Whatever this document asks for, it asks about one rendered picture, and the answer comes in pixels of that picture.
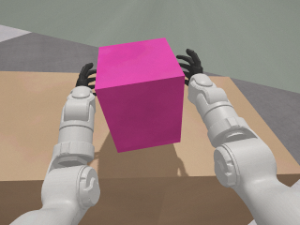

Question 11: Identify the carton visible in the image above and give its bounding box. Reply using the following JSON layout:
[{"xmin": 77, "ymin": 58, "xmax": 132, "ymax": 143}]
[{"xmin": 95, "ymin": 37, "xmax": 186, "ymax": 153}]

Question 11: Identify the robot left forearm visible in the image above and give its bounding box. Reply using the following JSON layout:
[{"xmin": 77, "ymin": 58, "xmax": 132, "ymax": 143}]
[{"xmin": 41, "ymin": 85, "xmax": 96, "ymax": 203}]

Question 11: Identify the right robot upper arm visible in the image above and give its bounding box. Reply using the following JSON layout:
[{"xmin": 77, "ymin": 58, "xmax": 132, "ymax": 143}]
[{"xmin": 214, "ymin": 138, "xmax": 300, "ymax": 225}]

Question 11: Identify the right robot hand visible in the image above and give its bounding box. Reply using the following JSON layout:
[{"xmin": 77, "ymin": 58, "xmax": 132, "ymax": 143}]
[{"xmin": 176, "ymin": 49, "xmax": 203, "ymax": 86}]

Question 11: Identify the left robot upper arm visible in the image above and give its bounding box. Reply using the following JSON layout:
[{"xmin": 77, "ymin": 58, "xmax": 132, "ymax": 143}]
[{"xmin": 9, "ymin": 165, "xmax": 100, "ymax": 225}]

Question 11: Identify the left robot hand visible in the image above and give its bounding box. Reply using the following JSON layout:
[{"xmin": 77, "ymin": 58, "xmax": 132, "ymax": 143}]
[{"xmin": 75, "ymin": 63, "xmax": 97, "ymax": 97}]

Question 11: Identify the robot right forearm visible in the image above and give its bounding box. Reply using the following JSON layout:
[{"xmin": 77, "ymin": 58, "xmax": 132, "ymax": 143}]
[{"xmin": 187, "ymin": 73, "xmax": 278, "ymax": 172}]

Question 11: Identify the pedestal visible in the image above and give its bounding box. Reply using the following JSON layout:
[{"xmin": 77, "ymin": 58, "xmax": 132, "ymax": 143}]
[{"xmin": 0, "ymin": 71, "xmax": 300, "ymax": 225}]

